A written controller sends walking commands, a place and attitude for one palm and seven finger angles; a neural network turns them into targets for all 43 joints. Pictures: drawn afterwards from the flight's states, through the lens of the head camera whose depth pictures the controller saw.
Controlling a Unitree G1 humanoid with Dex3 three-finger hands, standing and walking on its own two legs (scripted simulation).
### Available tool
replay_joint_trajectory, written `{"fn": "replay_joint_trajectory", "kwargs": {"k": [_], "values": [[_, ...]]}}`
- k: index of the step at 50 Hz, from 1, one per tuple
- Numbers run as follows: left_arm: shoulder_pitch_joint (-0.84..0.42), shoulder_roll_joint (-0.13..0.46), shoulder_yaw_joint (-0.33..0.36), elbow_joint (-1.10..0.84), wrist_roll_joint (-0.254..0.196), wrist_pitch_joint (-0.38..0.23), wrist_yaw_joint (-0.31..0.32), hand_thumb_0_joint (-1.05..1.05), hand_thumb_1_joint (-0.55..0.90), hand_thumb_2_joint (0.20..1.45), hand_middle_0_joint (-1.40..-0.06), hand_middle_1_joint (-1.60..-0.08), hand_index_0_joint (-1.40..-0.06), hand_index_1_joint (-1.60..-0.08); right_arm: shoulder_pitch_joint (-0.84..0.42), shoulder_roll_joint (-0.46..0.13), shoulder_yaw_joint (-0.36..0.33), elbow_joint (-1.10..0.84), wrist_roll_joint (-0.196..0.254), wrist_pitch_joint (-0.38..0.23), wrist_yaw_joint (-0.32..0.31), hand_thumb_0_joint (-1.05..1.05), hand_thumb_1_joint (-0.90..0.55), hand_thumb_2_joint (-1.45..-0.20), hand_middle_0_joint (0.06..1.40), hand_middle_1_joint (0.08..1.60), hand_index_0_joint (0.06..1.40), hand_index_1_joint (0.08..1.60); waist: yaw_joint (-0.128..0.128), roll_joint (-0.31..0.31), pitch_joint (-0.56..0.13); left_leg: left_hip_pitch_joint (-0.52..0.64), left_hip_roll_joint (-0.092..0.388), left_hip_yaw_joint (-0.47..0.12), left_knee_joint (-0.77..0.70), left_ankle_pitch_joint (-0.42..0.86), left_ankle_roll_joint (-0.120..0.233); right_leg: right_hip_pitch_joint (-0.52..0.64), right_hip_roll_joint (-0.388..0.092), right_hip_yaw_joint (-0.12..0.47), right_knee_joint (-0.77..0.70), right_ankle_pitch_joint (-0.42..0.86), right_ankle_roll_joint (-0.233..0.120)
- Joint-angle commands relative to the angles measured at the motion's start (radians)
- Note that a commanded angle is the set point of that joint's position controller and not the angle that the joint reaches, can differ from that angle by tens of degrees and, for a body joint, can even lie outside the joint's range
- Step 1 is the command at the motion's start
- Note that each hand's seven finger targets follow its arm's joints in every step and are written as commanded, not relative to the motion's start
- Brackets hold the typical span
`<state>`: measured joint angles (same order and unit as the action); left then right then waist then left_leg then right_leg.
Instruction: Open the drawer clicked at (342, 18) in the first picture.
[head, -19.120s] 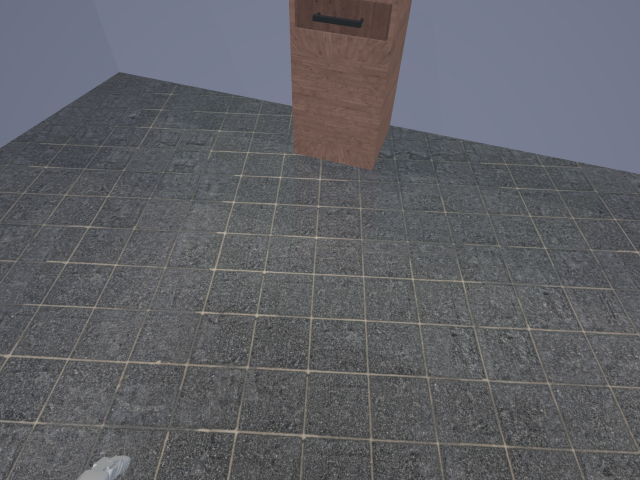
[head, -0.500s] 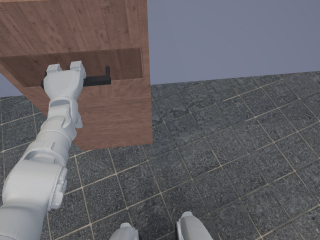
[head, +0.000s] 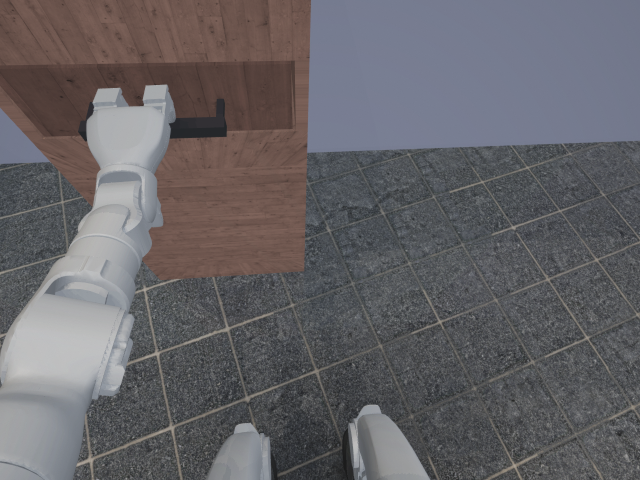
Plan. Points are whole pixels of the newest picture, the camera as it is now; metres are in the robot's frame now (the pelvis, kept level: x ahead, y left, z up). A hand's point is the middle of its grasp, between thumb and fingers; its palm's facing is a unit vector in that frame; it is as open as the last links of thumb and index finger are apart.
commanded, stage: lower the fingers behind the handle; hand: left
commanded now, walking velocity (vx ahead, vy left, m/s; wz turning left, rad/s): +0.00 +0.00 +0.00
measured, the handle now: (156, 118) +0.61 +0.19 +0.01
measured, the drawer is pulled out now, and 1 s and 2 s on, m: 0.00 0.00 0.00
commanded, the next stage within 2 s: lift the fingers back up to retry in 0.34 s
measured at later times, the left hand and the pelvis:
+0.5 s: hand (144, 155) +0.53 +0.20 +0.03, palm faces +0.01 +0.03 -1.00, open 13.7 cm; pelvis -0.02 +0.00 -0.02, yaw +0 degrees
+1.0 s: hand (143, 122) +0.55 +0.18 +0.07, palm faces +0.01 -0.02 -1.00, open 13.8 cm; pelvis +0.03 +0.00 +0.03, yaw -1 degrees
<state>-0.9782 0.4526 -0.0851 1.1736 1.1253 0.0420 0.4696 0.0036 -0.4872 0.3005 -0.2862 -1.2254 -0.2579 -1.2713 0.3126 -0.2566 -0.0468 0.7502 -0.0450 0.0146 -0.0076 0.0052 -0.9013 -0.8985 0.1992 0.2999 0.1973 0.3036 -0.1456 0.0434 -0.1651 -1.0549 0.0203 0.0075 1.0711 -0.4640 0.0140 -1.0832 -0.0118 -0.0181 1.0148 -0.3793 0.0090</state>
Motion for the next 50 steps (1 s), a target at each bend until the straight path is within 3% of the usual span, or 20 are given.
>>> {"fn": "replay_joint_trajectory", "kwargs": {"k": [1, 3, 5, 9, 12, 13, 16, 18, 19, 22, 24, 28, 31, 33, 34, 39, 42, 44, 47, 50], "values": [[-0.355, 0.164, 0.009, -0.059, 0.0, 0.05, -0.058, 0.0, -0.5, 0.3, -0.3, -1.2, -0.3, -1.2, 0.188, -0.173, -0.051, -0.039, 0.008, -0.004, -0.017, 0.0, -0.9, -0.9, 0.2, 0.3, 0.2, 0.3, -0.061, 0.025, -0.405, 0.285, -0.029, -0.014, -0.138, 0.216, 0.022, 0.236, 0.051, -0.021, -0.136, 0.138, -0.036], [-0.349, 0.161, -0.005, -0.036, -0.011, 0.051, -0.09, 0.0, -0.5, 0.3, -0.3, -1.2, -0.3, -1.2, 0.183, -0.17, -0.044, -0.046, 0.013, -0.005, -0.023, 0.0, -0.9, -0.9, 0.2, 0.3, 0.2, 0.3, -0.072, -0.005, -0.363, 0.238, -0.032, -0.005, -0.14, 0.168, 0.029, 0.252, 0.05, -0.015, -0.148, 0.118, -0.031], [-0.344, 0.204, 0.013, -0.018, -0.014, 0.037, -0.119, 0.0, -0.5, 0.3, -0.3, -1.2, -0.3, -1.2, 0.18, -0.174, -0.033, -0.053, 0.014, -0.006, -0.034, 0.0, -0.9, -0.9, 0.2, 0.3, 0.2, 0.3, -0.075, -0.04, -0.33, 0.19, -0.033, -0.005, -0.137, 0.133, 0.034, 0.257, 0.046, -0.009, -0.147, 0.098, -0.027], [-0.335, 0.219, 0.019, -0.037, -0.024, -0.013, -0.162, 0.0, -0.5, 0.3, -0.3, -1.2, -0.3, -1.2, 0.183, -0.172, -0.03, -0.071, 0.018, -0.016, -0.042, 0.0, -0.9, -0.9, 0.2, 0.3, 0.2, 0.3, -0.069, -0.037, -0.322, 0.157, -0.033, -0.004, -0.126, 0.091, 0.037, 0.239, 0.045, -0.005, -0.134, 0.061, -0.028], [-0.314, 0.196, -0.005, -0.019, -0.016, -0.044, -0.175, 0.0, -0.5, 0.3, -0.3, -1.2, -0.3, -1.2, 0.19, -0.171, -0.028, -0.078, 0.02, -0.027, -0.046, 0.0, -0.9, -0.9, 0.2, 0.3, 0.2, 0.3, -0.077, -0.05, -0.282, 0.116, -0.033, -0.004, -0.109, 0.059, 0.038, 0.194, 0.044, -0.008, -0.124, 0.028, -0.027], [-0.334, 0.227, 0.017, -0.044, -0.016, -0.055, -0.174, 0.0, -0.5, 0.3, -0.3, -1.2, -0.3, -1.2, 0.194, -0.173, -0.028, -0.08, 0.021, -0.03, -0.046, 0.0, -0.9, -0.9, 0.2, 0.3, 0.2, 0.3, -0.073, -0.043, -0.305, 0.107, -0.031, -0.004, -0.1, 0.057, 0.039, 0.195, 0.044, -0.004, -0.114, 0.024, -0.027], [-0.34, 0.221, 0.012, -0.042, -0.013, -0.067, -0.166, 0.0, -0.5, 0.3, -0.3, -1.2, -0.3, -1.2, 0.207, -0.173, -0.03, -0.083, 0.021, -0.035, -0.046, 0.0, -0.9, -0.9, 0.2, 0.3, 0.2, 0.3, -0.078, -0.032, -0.312, 0.097, -0.031, -0.008, -0.091, 0.049, 0.039, 0.171, 0.044, -0.006, -0.102, 0.013, -0.029], [-0.347, 0.224, 0.02, -0.059, -0.011, -0.069, -0.156, 0.0, -0.5, 0.3, -0.3, -1.2, -0.3, -1.2, 0.217, -0.173, -0.034, -0.08, 0.019, -0.037, -0.043, 0.0, -0.9, -0.9, 0.2, 0.3, 0.2, 0.3, -0.072, -0.016, -0.353, 0.11, -0.031, -0.011, -0.082, 0.07, 0.038, 0.173, 0.044, -0.006, -0.09, 0.028, -0.031], [-0.35, 0.224, 0.024, -0.073, -0.013, -0.068, -0.152, 0.0, -0.5, 0.3, -0.3, -1.2, -0.3, -1.2, 0.22, -0.173, -0.038, -0.076, 0.019, -0.036, -0.041, 0.0, -0.9, -0.9, 0.2, 0.3, 0.2, 0.3, -0.069, -0.002, -0.38, 0.132, -0.03, -0.011, -0.08, 0.095, 0.037, 0.175, 0.045, -0.007, -0.085, 0.048, -0.033], [-0.381, 0.206, 0.004, -0.068, -0.008, -0.048, -0.138, 0.0, -0.5, 0.3, -0.3, -1.2, -0.3, -1.2, 0.226, -0.174, -0.037, -0.068, 0.02, -0.035, -0.039, 0.0, -0.9, -0.9, 0.2, 0.3, 0.2, 0.3, -0.079, 0.006, -0.368, 0.131, -0.028, -0.017, -0.083, 0.081, 0.035, 0.152, 0.045, -0.013, -0.088, 0.03, -0.03], [-0.431, 0.232, 0.023, -0.112, -0.017, -0.033, -0.131, 0.0, -0.5, 0.3, -0.3, -1.2, -0.3, -1.2, 0.229, -0.176, -0.041, -0.066, 0.021, -0.032, -0.037, 0.0, -0.9, -0.9, 0.2, 0.3, 0.2, 0.3, -0.083, 0.013, -0.419, 0.173, -0.026, -0.02, -0.093, 0.096, 0.036, 0.181, 0.047, -0.01, -0.099, 0.044, -0.03], [-0.467, 0.307, 0.06, -0.149, -0.026, -0.009, -0.137, 0.0, -0.5, 0.3, -0.3, -1.2, -0.3, -1.2, 0.228, -0.175, -0.034, -0.07, 0.027, -0.024, -0.044, 0.0, -0.9, -0.9, 0.2, 0.3, 0.2, 0.3, -0.063, 0.04, -0.473, 0.213, -0.032, -0.018, -0.128, 0.11, 0.035, 0.269, 0.047, -0.004, -0.13, 0.063, -0.025], [-0.475, 0.277, 0.044, -0.19, -0.031, -0.017, -0.144, 0.0, -0.5, 0.3, -0.3, -1.2, -0.3, -1.2, 0.229, -0.168, -0.037, -0.07, 0.027, -0.022, -0.046, 0.0, -0.9, -0.9, 0.2, 0.3, 0.2, 0.3, -0.061, 0.067, -0.491, 0.304, -0.029, -0.029, -0.157, 0.145, 0.031, 0.274, 0.053, -0.012, -0.157, 0.082, -0.027], [-0.486, 0.268, 0.036, -0.206, -0.034, -0.027, -0.147, 0.0, -0.5, 0.3, -0.3, -1.2, -0.3, -1.2, 0.222, -0.165, -0.034, -0.071, 0.028, -0.023, -0.05, 0.0, -0.9, -0.9, 0.2, 0.3, 0.2, 0.3, -0.064, 0.07, -0.459, 0.326, -0.027, -0.028, -0.176, 0.143, 0.031, 0.278, 0.055, -0.012, -0.18, 0.077, -0.026], [-0.502, 0.297, 0.063, -0.233, -0.038, -0.043, -0.145, 0.0, -0.5, 0.3, -0.3, -1.2, -0.3, -1.2, 0.223, -0.166, -0.035, -0.07, 0.025, -0.022, -0.052, 0.0, -0.9, -0.9, 0.2, 0.3, 0.2, 0.3, -0.062, 0.048, -0.474, 0.344, -0.025, -0.031, -0.182, 0.16, 0.033, 0.301, 0.055, -0.01, -0.186, 0.093, -0.025], [-0.466, 0.281, 0.074, -0.284, -0.043, -0.096, -0.122, 0.0, -0.5, 0.3, -0.3, -1.2, -0.3, -1.2, 0.221, -0.159, -0.039, -0.071, 0.02, -0.023, -0.054, 0.0, -0.9, -0.9, 0.2, 0.3, 0.2, 0.3, -0.035, 0.079, -0.468, 0.423, -0.028, -0.032, -0.221, 0.239, 0.026, 0.344, 0.061, -0.012, -0.219, 0.145, -0.034], [-0.421, 0.314, 0.115, -0.248, -0.037, -0.09, -0.08, 0.0, -0.5, 0.3, -0.3, -1.2, -0.3, -1.2, 0.215, -0.164, -0.038, -0.06, 0.017, -0.012, -0.05, 0.0, -0.9, -0.9, 0.2, 0.3, 0.2, 0.3, -0.025, 0.032, -0.407, 0.392, -0.032, -0.019, -0.238, 0.263, 0.03, 0.389, 0.059, -0.01, -0.24, 0.18, -0.03], [-0.408, 0.332, 0.139, -0.263, -0.033, -0.077, -0.056, 0.0, -0.5, 0.3, -0.3, -1.2, -0.3, -1.2, 0.209, -0.164, -0.04, -0.062, 0.014, -0.002, -0.041, 0.0, -0.9, -0.9, 0.2, 0.3, 0.2, 0.3, 0.0, 0.062, -0.449, 0.42, -0.036, -0.008, -0.25, 0.327, 0.025, 0.442, 0.059, -0.007, -0.241, 0.242, -0.034], [-0.327, 0.299, 0.129, -0.259, -0.028, -0.038, -0.046, 0.0, -0.5, 0.3, -0.3, -1.2, -0.3, -1.2, 0.203, -0.161, -0.046, -0.064, 0.015, 0.013, -0.027, 0.0, -0.9, -0.9, 0.2, 0.3, 0.2, 0.3, 0.022, 0.063, -0.469, 0.471, -0.036, 0.006, -0.267, 0.437, 0.017, 0.51, 0.061, -0.014, -0.251, 0.35, -0.035], [-0.299, 0.248, 0.095, -0.277, -0.041, -0.006, -0.068, 0.0, -0.5, 0.3, -0.3, -1.2, -0.3, -1.2, 0.205, -0.16, -0.057, -0.068, 0.021, 0.028, -0.018, 0.0, -0.9, -0.9, 0.2, 0.3, 0.2, 0.3, 0.021, 0.048, -0.494, 0.537, -0.03, 0.013, -0.287, 0.534, 0.015, 0.568, 0.063, -0.014, -0.277, 0.435, -0.031]]}}
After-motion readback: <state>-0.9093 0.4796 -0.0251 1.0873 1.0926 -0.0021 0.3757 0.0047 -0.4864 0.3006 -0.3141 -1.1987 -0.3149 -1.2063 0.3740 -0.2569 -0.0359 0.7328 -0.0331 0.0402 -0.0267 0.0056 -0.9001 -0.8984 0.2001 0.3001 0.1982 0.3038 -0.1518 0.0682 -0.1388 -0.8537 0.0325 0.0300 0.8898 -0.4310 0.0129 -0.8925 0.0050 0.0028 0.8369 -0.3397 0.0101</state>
